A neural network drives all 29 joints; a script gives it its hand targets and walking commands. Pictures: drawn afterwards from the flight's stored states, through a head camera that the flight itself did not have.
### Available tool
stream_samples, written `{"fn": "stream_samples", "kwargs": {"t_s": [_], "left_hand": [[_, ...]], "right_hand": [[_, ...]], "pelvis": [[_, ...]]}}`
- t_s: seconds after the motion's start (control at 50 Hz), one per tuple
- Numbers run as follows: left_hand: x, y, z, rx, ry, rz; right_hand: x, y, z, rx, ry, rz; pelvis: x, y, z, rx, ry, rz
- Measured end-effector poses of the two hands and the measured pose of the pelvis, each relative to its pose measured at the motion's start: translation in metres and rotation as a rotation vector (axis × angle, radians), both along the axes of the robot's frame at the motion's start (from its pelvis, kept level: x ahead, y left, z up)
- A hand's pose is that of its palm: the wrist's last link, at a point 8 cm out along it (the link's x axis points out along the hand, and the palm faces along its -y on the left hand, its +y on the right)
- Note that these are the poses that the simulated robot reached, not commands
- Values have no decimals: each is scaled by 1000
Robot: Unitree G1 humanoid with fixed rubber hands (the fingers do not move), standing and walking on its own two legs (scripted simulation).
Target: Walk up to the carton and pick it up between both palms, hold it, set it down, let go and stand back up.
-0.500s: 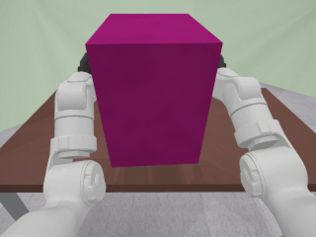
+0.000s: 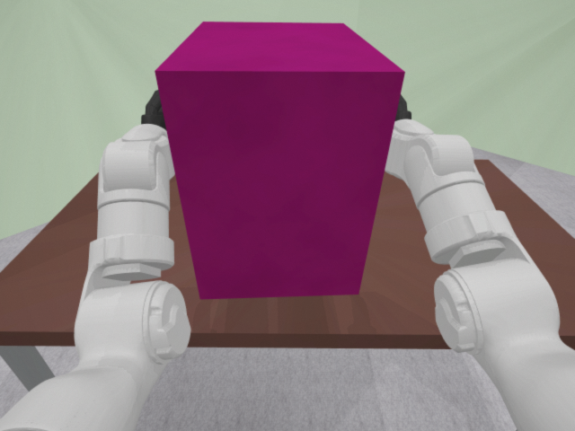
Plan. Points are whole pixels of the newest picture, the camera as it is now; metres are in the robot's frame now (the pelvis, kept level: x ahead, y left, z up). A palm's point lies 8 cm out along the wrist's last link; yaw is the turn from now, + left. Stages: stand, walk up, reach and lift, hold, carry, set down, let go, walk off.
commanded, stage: hold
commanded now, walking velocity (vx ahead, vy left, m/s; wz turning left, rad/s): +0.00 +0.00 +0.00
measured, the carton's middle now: (277, 151) +0.41 +0.01 +0.27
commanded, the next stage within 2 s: none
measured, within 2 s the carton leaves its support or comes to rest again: neither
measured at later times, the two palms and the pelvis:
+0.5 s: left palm (158, 143) +0.38 +0.16 +0.30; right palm (393, 138) +0.38 -0.14 +0.30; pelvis +0.00 +0.00 +0.00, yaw +0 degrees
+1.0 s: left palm (158, 149) +0.37 +0.16 +0.30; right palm (396, 138) +0.37 -0.14 +0.31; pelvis +0.00 +0.00 +0.00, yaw +0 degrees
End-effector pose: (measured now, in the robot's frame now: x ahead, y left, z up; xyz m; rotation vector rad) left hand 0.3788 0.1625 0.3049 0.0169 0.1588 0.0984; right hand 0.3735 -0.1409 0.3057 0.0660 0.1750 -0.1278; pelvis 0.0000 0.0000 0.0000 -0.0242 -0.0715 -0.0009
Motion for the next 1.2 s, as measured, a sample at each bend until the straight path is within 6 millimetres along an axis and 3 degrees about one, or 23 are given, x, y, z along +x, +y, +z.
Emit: {"fn": "stream_samples", "kwargs": {"t_s": [0.68, 0.84, 1.2], "left_hand": [[-1, 1, -4, 10, -26, -5], [-6, -1, -14, -2, -7, -4], [-6, 0, -5, -7, -8, 10]], "right_hand": [[-2, 1, 0, -9, -23, -1], [-6, -1, -4, 2, -4, -7], [-4, 0, 3, -4, -5, 3]], "pelvis": [[5, 5, 0, -7, -8, -1], [3, 5, 0, -4, -11, -2], [-2, 3, 0, -2, 11, 7]]}}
